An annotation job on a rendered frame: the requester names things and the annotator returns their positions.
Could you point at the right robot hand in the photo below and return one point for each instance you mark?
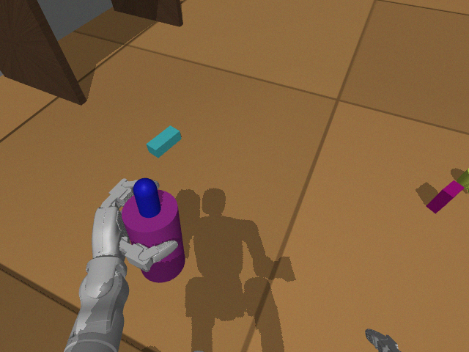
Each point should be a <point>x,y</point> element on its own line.
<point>381,342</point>

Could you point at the left robot arm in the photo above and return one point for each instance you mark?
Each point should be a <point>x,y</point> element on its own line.
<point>103,293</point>

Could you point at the left robot hand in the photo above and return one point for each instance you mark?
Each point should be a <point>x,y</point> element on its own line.
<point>110,237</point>

